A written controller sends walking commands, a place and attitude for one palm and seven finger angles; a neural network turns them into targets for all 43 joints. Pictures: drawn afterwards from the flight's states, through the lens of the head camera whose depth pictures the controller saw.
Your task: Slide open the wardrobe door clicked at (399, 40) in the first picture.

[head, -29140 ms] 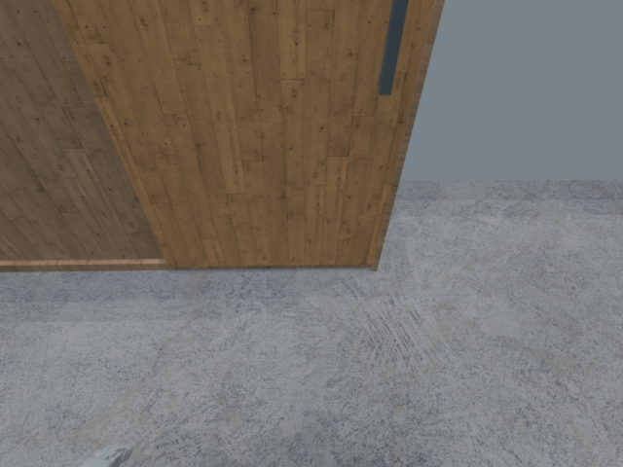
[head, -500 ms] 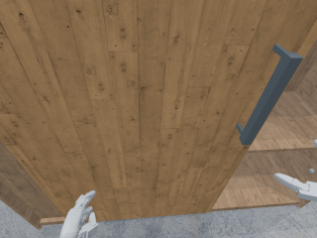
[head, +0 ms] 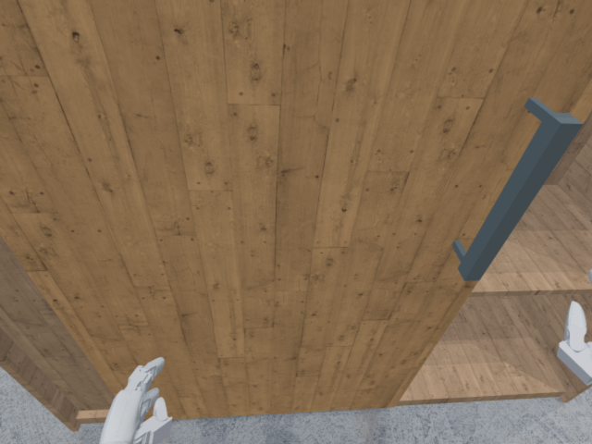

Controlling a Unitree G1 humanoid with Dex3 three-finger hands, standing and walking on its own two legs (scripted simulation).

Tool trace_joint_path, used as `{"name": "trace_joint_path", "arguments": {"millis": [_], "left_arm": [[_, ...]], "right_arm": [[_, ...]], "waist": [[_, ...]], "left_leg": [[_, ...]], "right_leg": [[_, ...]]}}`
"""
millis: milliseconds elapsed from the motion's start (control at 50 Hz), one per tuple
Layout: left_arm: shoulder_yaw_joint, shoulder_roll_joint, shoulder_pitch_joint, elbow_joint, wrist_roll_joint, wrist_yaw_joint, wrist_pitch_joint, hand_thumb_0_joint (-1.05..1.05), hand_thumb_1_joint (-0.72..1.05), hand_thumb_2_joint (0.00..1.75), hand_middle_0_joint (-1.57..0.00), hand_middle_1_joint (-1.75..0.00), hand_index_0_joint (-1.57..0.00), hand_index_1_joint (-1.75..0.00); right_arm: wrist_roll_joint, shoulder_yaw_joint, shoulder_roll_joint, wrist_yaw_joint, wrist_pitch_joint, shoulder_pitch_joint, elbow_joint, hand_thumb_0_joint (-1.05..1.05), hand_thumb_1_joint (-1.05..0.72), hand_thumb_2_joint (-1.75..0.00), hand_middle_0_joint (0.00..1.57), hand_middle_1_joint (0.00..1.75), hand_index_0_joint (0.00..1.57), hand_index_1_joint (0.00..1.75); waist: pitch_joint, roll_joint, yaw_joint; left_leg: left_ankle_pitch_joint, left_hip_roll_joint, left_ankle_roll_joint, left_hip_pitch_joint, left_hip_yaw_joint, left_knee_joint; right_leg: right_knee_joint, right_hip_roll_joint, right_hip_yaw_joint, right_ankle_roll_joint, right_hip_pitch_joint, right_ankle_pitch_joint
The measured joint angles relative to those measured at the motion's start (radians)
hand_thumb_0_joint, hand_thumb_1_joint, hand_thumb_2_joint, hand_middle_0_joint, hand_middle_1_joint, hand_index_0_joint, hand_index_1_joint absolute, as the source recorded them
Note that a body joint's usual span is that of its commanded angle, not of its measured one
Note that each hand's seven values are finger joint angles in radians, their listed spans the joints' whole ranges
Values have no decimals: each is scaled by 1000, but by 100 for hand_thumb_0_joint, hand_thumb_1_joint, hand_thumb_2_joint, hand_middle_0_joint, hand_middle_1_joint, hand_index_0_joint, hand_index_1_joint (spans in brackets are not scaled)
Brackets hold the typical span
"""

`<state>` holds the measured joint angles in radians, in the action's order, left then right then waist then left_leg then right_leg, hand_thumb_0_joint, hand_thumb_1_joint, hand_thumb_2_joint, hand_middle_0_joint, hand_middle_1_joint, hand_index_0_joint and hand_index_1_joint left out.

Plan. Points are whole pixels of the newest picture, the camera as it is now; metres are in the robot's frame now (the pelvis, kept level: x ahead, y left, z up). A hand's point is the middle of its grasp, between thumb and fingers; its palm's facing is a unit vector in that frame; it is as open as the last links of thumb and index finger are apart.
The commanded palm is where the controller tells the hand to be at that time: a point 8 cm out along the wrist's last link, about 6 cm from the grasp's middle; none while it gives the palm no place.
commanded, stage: draw the hand back to the body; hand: right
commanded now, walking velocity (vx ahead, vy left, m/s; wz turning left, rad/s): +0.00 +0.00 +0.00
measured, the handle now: (498, 199) +0.39 -0.29 +0.17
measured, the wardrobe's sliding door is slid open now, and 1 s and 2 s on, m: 0.61 0.61 0.61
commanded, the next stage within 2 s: step back with the hand held close in 0.26 s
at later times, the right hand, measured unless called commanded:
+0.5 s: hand (586, 339) +0.18 -0.28 +0.17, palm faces +0.51 +0.77 -0.38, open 7.5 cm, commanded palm +0.13 -0.30 +0.18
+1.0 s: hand out of the picture +0.13 -0.30 +0.16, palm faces +0.48 +0.77 -0.41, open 7.5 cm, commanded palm +0.08 -0.33 +0.18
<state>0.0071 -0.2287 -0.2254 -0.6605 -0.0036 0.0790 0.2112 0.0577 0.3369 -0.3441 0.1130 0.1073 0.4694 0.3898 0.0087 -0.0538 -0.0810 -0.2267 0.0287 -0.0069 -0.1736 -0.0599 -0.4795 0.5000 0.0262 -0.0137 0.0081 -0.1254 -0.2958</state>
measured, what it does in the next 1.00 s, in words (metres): shifts its weight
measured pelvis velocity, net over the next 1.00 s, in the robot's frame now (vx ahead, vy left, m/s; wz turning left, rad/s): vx -0.07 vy -0.03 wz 0.03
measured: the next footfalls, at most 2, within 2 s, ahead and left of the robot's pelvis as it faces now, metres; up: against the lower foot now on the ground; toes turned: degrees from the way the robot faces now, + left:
right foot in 1.78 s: -0.13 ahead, -0.16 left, +0.00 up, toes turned -7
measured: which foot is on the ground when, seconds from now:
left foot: down 0.00-1.00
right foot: down 0.00-1.00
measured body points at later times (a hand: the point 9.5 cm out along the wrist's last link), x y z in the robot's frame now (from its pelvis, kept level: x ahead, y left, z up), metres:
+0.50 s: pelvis -0.01 +0.00 +0.00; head -0.03 +0.01 +0.45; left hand +0.17 +0.22 -0.07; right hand +0.15 -0.32 +0.19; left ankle +0.03 +0.12 -0.74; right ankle -0.01 -0.12 -0.74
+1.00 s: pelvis -0.07 -0.03 -0.02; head -0.06 -0.05 +0.43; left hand +0.09 +0.20 -0.09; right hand +0.10 -0.34 +0.18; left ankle +0.03 +0.12 -0.74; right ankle -0.01 -0.12 -0.74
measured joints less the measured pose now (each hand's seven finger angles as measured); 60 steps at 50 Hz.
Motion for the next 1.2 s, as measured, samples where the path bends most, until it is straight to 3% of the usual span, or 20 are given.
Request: {"name": "trace_joint_path", "arguments": {"millis": [160, 440, 540, 700, 820, 1000, 1200], "left_arm": [[-3, 8, 6, -3, 1, 1, 4, 1, 90, 90, -20, -30, -20, -30], [-14, 10, 9, 4, 0, -1, -11, 1, 90, 90, -20, -30, -20, -30], [-16, 4, 33, 26, 9, -18, -65, 1, 90, 90, -20, -30, -20, -30], [1, 13, 24, 84, 3, -11, -119, 1, 90, 90, -20, -30, -20, -30], [-1, 28, -2, 99, -1, -9, -104, 1, 90, 90, -20, -30, -20, -30], [-14, 33, -7, 73, 6, -15, -75, 1, 90, 90, -20, -30, -20, -30], [-5, 34, -39, 85, -1, -16, -36, 1, 90, 90, -20, -30, -20, -30]], "right_arm": [[1, 4, 3, 3, -7, -13, -19, 2, -86, -88, 21, 32, 21, 31], [0, 27, 0, -2, 9, -32, -23, 2, -88, -90, 21, 30, 21, 30], [-17, 72, 1, 8, 69, -32, -12, 2, -88, -90, 21, 30, 21, 30], [-36, 66, -41, 16, 76, 44, 56, 2, -88, -90, 21, 30, 21, 30], [-45, 119, -72, 27, 107, 48, 100, 2, -88, -90, 21, 30, 21, 30], [-51, 114, -18, 36, 142, 11, 107, 2, -88, -90, 21, 30, 21, 30], [-73, 158, -71, 29, 187, -10, 111, 2, -88, -90, 21, 30, 21, 30]], "waist": [[-3, 0, -2], [-10, 1, -2], [-22, 23, 21], [-60, 76, 63], [-75, 93, 62], [-67, 83, 46], [-87, 91, 82]], "left_leg": [[4, -5, 6, 5, -4, 3], [22, -9, 3, 4, 2, 19], [58, -9, -6, -47, 26, 38], [80, 20, -34, -118, 63, 7], [63, 30, -40, -168, 59, -67], [75, 23, -38, -223, 48, -107], [54, -23, -40, -255, 104, -171]], "right_leg": [[-1, 5, 4, 5, 3, 4], [1, 8, -3, -2, -4, 10], [1, 7, -26, -8, -54, 26], [12, -24, -61, -38, -107, 47], [94, -31, -54, -49, -164, 27], [185, -21, -41, -56, -247, 5], [252, -26, -17, -75, -306, 13]]}}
